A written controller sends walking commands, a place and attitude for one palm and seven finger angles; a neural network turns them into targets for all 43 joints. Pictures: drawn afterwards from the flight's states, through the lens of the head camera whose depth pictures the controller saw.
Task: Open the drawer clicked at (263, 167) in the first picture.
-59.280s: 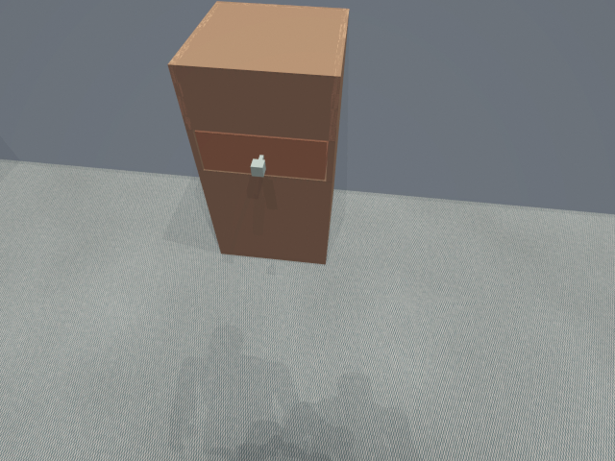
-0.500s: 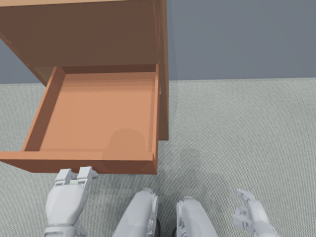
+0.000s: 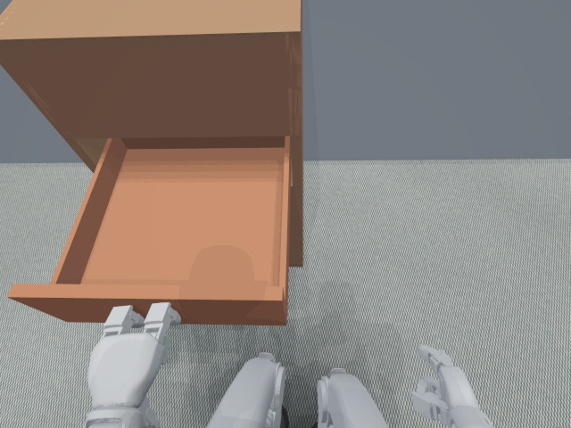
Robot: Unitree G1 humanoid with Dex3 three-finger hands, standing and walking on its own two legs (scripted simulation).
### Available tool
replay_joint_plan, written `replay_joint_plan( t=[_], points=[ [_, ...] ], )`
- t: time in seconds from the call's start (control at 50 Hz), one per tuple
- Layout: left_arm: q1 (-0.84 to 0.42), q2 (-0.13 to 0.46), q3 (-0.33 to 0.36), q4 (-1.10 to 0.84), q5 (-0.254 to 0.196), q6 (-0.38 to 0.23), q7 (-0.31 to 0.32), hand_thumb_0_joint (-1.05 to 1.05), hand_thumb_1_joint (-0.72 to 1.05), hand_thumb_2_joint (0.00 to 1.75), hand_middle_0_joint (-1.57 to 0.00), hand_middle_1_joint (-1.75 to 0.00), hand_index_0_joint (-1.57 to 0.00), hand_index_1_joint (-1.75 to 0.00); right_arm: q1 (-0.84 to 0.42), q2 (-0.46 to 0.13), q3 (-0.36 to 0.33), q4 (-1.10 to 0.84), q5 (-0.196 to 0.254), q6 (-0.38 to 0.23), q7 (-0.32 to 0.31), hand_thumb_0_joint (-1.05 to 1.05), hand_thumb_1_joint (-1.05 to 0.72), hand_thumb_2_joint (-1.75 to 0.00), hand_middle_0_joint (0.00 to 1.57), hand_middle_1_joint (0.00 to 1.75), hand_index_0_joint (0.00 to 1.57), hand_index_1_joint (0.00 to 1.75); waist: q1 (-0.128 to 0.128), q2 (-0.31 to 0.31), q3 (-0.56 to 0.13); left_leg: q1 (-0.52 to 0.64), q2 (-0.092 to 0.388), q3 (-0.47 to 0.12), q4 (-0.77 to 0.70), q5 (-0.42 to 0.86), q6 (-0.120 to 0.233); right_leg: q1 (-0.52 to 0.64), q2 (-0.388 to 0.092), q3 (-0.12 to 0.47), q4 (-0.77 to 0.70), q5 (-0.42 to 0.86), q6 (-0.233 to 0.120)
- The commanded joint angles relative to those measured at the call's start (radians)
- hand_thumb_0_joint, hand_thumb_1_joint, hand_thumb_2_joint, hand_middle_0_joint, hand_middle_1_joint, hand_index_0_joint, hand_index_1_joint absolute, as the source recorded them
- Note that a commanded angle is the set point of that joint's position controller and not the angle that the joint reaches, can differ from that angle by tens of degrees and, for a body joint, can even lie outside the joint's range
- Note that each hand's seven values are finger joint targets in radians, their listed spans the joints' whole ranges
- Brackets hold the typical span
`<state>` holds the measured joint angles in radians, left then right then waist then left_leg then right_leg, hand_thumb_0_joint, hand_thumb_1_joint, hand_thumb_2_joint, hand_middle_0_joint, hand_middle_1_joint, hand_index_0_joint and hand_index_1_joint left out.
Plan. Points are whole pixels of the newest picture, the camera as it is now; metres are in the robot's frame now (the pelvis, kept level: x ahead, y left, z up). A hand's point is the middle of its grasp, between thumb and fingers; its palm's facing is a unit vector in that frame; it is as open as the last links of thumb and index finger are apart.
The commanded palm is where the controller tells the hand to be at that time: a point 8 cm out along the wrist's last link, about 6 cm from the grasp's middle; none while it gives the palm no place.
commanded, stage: lift the hand off the handle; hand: left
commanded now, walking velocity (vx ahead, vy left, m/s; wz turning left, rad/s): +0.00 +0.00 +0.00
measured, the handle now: (155, 336) +0.24 +0.23 -0.08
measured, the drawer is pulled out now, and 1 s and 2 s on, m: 0.30 0.30 0.30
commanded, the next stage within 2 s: draw the hand back to the body in 1.96 s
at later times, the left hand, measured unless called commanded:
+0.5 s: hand (136, 363) +0.20 +0.23 -0.03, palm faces -0.10 -0.13 -0.99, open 13.8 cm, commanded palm +0.18 +0.23 +0.02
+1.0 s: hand (120, 356) +0.20 +0.23 +0.01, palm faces -0.08 -0.13 -0.99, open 13.8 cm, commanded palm +0.19 +0.23 +0.06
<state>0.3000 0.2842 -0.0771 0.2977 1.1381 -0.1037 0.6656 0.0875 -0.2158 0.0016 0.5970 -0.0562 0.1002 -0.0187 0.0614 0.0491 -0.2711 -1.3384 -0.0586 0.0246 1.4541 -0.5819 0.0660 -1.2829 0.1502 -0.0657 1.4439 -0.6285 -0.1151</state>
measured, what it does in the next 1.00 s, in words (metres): rises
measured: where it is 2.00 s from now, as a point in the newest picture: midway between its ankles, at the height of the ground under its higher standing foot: outside the picture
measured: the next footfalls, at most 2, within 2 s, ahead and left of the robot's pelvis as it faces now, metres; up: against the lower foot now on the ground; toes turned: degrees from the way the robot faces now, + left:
none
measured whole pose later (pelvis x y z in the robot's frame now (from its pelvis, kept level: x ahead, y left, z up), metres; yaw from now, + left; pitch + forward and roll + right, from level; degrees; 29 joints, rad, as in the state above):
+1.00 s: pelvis +0.02 +0.02 +0.05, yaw +0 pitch +21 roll -2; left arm 0.43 0.29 -0.10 0.17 1.11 -0.09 0.60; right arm 0.14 -0.24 0.00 0.52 -0.05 0.15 0.02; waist 0.05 0.08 -0.26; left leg -1.06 -0.07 0.02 1.24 -0.54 0.09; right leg -0.99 0.15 -0.03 1.21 -0.58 -0.09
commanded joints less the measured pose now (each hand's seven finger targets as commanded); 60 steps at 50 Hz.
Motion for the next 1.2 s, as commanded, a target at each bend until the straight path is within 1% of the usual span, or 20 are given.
replay_joint_plan(
  t=[0.0, 0.08, 0.12, 0.18, 0.28, 0.38, 0.46, 0.52, 0.6, 0.66, 0.68, 0.7, 0.76, 0.78, 0.82, 0.9, 1.02, 1.08, 1.1, 1.18],
  points=[
    [-0.021, 0.152, 0.091, -0.173, -0.006, 0.003, 0.045, 0.00, -0.50, 0.30, -0.30, -1.20, -0.30, -1.20, -0.052, -0.114, -0.045, -0.146, -0.005, -0.042, -0.011, 0.00, -0.90, -0.90, 0.20, 0.30, 0.20, 0.30, -0.014, -0.012, -0.264, 0.287, 0.027, -0.086, -0.166, 0.173, -0.003, 0.204, -0.070, 0.172, -0.286, 0.201, 0.039],
    [0.008, 0.146, 0.088, -0.191, -0.022, -0.006, 0.038, 0.00, -0.50, 0.30, -0.30, -1.20, -0.30, -1.20, -0.046, -0.114, -0.048, -0.151, -0.004, -0.039, -0.009, 0.00, -0.90, -0.90, 0.20, 0.30, 0.20, 0.30, -0.011, -0.012, -0.280, 0.321, 0.025, -0.084, -0.183, 0.202, -0.004, 0.241, -0.069, 0.174, -0.297, 0.254, 0.043],
    [0.026, 0.171, 0.113, -0.195, -0.021, -0.015, 0.036, 0.00, -0.50, 0.30, -0.30, -1.20, -0.30, -1.20, -0.045, -0.114, -0.046, -0.152, -0.005, -0.036, -0.008, 0.00, -0.90, -0.90, 0.20, 0.30, 0.20, 0.30, -0.004, -0.009, -0.290, 0.329, 0.024, -0.082, -0.188, 0.224, -0.004, 0.254, -0.067, 0.174, -0.289, 0.276, 0.040],
    [0.046, 0.143, 0.087, -0.216, -0.018, -0.020, 0.032, 0.00, -0.50, 0.30, -0.30, -1.20, -0.30, -1.20, -0.048, -0.116, -0.050, -0.161, -0.007, -0.033, -0.001, 0.00, -0.90, -0.90, 0.20, 0.30, 0.20, 0.30, -0.006, 0.013, -0.277, 0.371, 0.025, -0.086, -0.210, 0.238, -0.005, 0.247, -0.065, 0.152, -0.300, 0.277, 0.037],
    [0.058, 0.113, 0.054, -0.210, -0.024, -0.013, 0.014, 0.00, -0.50, 0.30, -0.30, -1.20, -0.30, -1.20, -0.048, -0.120, -0.051, -0.172, -0.006, -0.025, 0.006, 0.00, -0.90, -0.90, 0.20, 0.30, 0.20, 0.30, -0.024, -0.032, -0.234, 0.387, 0.028, -0.093, -0.239, 0.227, -0.002, 0.250, -0.065, 0.136, -0.329, 0.259, 0.037],
    [0.061, 0.111, 0.052, -0.204, -0.019, -0.008, 0.007, 0.00, -0.50, 0.30, -0.30, -1.20, -0.30, -1.20, -0.043, -0.122, -0.052, -0.184, -0.005, -0.021, 0.007, 0.00, -0.90, -0.90, 0.20, 0.30, 0.20, 0.30, -0.023, -0.058, -0.221, 0.400, 0.028, -0.093, -0.258, 0.219, -0.001, 0.265, -0.067, 0.134, -0.349, 0.250, 0.038],
    [0.046, 0.135, 0.063, -0.238, -0.010, -0.010, 0.009, 0.00, -0.50, 0.30, -0.30, -1.20, -0.30, -1.20, -0.039, -0.121, -0.051, -0.191, -0.004, -0.015, 0.009, 0.00, -0.90, -0.90, 0.20, 0.30, 0.20, 0.30, -0.014, -0.022, -0.251, 0.434, 0.027, -0.088, -0.274, 0.236, -0.003, 0.279, -0.068, 0.135, -0.355, 0.250, 0.037],
    [0.065, 0.151, 0.085, -0.229, -0.008, -0.009, 0.010, 0.00, -0.50, 0.30, -0.30, -1.20, -0.30, -1.20, -0.035, -0.119, -0.044, -0.196, -0.004, -0.011, 0.007, 0.00, -0.90, -0.90, 0.20, 0.30, 0.20, 0.30, -0.014, -0.029, -0.233, 0.440, 0.025, -0.088, -0.281, 0.246, -0.004, 0.294, -0.064, 0.140, -0.362, 0.269, 0.035],
    [0.075, 0.150, 0.086, -0.260, -0.019, -0.004, 0.006, 0.00, -0.50, 0.30, -0.30, -1.20, -0.30, -1.20, -0.033, -0.120, -0.045, -0.206, -0.002, -0.009, 0.010, 0.00, -0.90, -0.90, 0.20, 0.30, 0.20, 0.30, -0.014, -0.001, -0.235, 0.482, 0.027, -0.093, -0.302, 0.278, -0.005, 0.314, -0.063, 0.134, -0.376, 0.300, 0.031],
    [0.100, 0.132, 0.067, -0.271, -0.022, 0.000, -0.001, 0.00, -0.50, 0.30, -0.30, -1.20, -0.30, -1.20, -0.032, -0.119, -0.047, -0.213, -0.001, -0.005, 0.013, 0.00, -0.90, -0.90, 0.20, 0.30, 0.20, 0.30, -0.015, -0.012, -0.236, 0.502, 0.026, -0.088, -0.312, 0.289, -0.005, 0.325, -0.063, 0.135, -0.387, 0.314, 0.035],
    [0.084, 0.118, 0.047, -0.281, -0.030, 0.004, -0.005, 0.00, -0.50, 0.30, -0.30, -1.20, -0.30, -1.20, -0.035, -0.120, -0.047, -0.214, 0.000, -0.006, 0.014, 0.00, -0.90, -0.90, 0.20, 0.30, 0.20, 0.30, -0.026, -0.003, -0.223, 0.505, 0.027, -0.090, -0.318, 0.284, -0.003, 0.330, -0.066, 0.125, -0.396, 0.314, 0.036],
    [0.088, 0.132, 0.065, -0.276, -0.037, 0.005, -0.009, 0.00, -0.50, 0.30, -0.30, -1.20, -0.30, -1.20, -0.028, -0.120, -0.045, -0.214, 0.000, -0.007, 0.013, 0.00, -0.90, -0.90, 0.20, 0.30, 0.20, 0.30, -0.027, -0.025, -0.220, 0.504, 0.027, -0.091, -0.322, 0.290, -0.001, 0.346, -0.065, 0.130, -0.402, 0.329, 0.035],
    [0.110, 0.116, 0.046, -0.268, -0.033, 0.005, -0.018, 0.00, -0.50, 0.30, -0.30, -1.20, -0.30, -1.20, -0.032, -0.121, -0.046, -0.219, 0.001, -0.004, 0.017, 0.00, -0.90, -0.90, 0.20, 0.30, 0.20, 0.30, -0.025, -0.040, -0.202, 0.502, 0.027, -0.090, -0.335, 0.279, -0.003, 0.347, -0.066, 0.130, -0.412, 0.315, 0.038],
    [0.096, 0.121, 0.045, -0.283, -0.034, 0.002, -0.019, 0.00, -0.50, 0.30, -0.30, -1.20, -0.30, -1.20, -0.034, -0.122, -0.048, -0.220, 0.003, -0.004, 0.018, 0.00, -0.90, -0.90, 0.20, 0.30, 0.20, 0.30, -0.024, -0.013, -0.185, 0.510, 0.027, -0.089, -0.340, 0.275, -0.002, 0.349, -0.067, 0.129, -0.419, 0.313, 0.035],
    [0.134, 0.129, 0.055, -0.283, -0.033, 0.002, -0.020, 0.00, -0.50, 0.30, -0.30, -1.20, -0.30, -1.20, -0.028, -0.122, -0.044, -0.226, 0.002, -0.004, 0.021, 0.00, -0.90, -0.90, 0.20, 0.30, 0.20, 0.30, -0.016, -0.025, -0.213, 0.525, 0.026, -0.084, -0.345, 0.290, -0.003, 0.367, -0.067, 0.131, -0.419, 0.325, 0.035],
    [0.113, 0.133, 0.055, -0.294, -0.032, 0.007, -0.024, 0.00, -0.50, 0.30, -0.30, -1.20, -0.30, -1.20, -0.028, -0.125, -0.044, -0.235, 0.001, 0.001, 0.024, 0.00, -0.90, -0.90, 0.20, 0.30, 0.20, 0.30, -0.026, -0.015, -0.167, 0.535, 0.027, -0.091, -0.366, 0.281, -0.002, 0.365, -0.066, 0.124, -0.440, 0.310, 0.032],
    [0.155, 0.118, 0.040, -0.332, -0.033, 0.018, -0.031, 0.00, -0.50, 0.30, -0.30, -1.20, -0.30, -1.20, -0.019, -0.128, -0.048, -0.250, 0.005, 0.003, 0.033, 0.00, -0.90, -0.90, 0.20, 0.30, 0.20, 0.30, -0.015, 0.000, -0.204, 0.597, 0.031, -0.087, -0.386, 0.323, -0.008, 0.382, -0.064, 0.124, -0.447, 0.330, 0.032],
    [0.173, 0.108, 0.024, -0.328, -0.043, 0.031, -0.043, 0.00, -0.50, 0.30, -0.30, -1.20, -0.30, -1.20, -0.021, -0.127, -0.047, -0.257, 0.011, 0.007, 0.038, 0.00, -0.90, -0.90, 0.20, 0.30, 0.20, 0.30, -0.020, -0.024, -0.152, 0.602, 0.033, -0.095, -0.410, 0.318, -0.008, 0.394, -0.063, 0.110, -0.466, 0.325, 0.032],
    [0.159, 0.113, 0.027, -0.341, -0.046, 0.034, -0.045, 0.00, -0.50, 0.30, -0.30, -1.20, -0.30, -1.20, -0.020, -0.129, -0.044, -0.260, 0.010, 0.007, 0.038, 0.00, -0.90, -0.90, 0.20, 0.30, 0.20, 0.30, -0.022, -0.020, -0.164, 0.603, 0.032, -0.097, -0.415, 0.323, -0.007, 0.405, -0.064, 0.114, -0.466, 0.331, 0.032],
    [0.135, 0.097, 0.004, -0.341, -0.030, 0.046, -0.046, 0.00, -0.50, 0.30, -0.30, -1.20, -0.30, -1.20, -0.020, -0.129, -0.046, -0.268, 0.013, 0.012, 0.043, 0.00, -0.90, -0.90, 0.20, 0.30, 0.20, 0.30, -0.027, -0.024, -0.124, 0.615, 0.035, -0.096, -0.430, 0.296, -0.008, 0.391, -0.065, 0.107, -0.484, 0.293, 0.033]
  ],
)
